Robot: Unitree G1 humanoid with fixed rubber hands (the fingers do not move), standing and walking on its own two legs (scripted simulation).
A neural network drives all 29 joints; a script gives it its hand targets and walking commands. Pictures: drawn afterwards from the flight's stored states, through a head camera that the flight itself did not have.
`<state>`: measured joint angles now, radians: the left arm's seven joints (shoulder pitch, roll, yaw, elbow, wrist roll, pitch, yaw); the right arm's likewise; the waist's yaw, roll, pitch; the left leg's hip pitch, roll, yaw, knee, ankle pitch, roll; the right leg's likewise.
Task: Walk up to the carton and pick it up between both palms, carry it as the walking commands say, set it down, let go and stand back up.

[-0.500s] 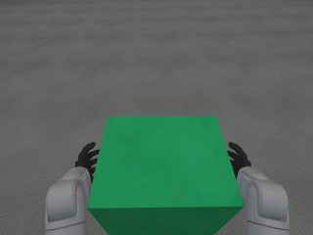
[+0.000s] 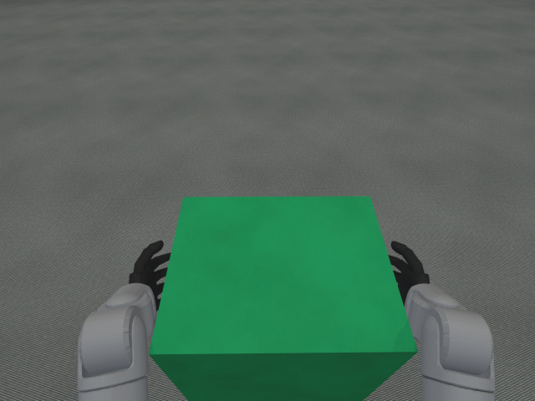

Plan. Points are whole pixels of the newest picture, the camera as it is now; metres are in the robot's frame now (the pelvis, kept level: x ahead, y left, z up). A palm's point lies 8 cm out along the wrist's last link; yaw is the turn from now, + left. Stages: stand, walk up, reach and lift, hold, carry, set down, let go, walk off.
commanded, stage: carry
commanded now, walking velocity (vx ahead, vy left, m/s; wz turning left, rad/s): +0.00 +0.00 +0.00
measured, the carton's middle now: (276, 304) +0.27 +0.00 +0.03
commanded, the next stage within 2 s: none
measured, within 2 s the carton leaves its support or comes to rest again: neither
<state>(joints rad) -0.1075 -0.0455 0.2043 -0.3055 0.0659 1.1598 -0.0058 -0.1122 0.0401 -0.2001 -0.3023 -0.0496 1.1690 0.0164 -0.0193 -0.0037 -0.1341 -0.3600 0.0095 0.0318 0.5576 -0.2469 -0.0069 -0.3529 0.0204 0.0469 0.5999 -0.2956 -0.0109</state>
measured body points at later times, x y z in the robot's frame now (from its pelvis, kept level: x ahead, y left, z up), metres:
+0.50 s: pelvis +0.00 +0.00 +0.00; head -0.02 -0.01 +0.45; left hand +0.28 +0.18 +0.08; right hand +0.27 -0.19 +0.08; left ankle +0.03 +0.12 -0.73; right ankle +0.01 -0.11 -0.73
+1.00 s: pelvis +0.00 +0.00 +0.00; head -0.02 -0.01 +0.45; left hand +0.28 +0.18 +0.08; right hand +0.27 -0.19 +0.07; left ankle +0.03 +0.12 -0.73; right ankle +0.01 -0.11 -0.73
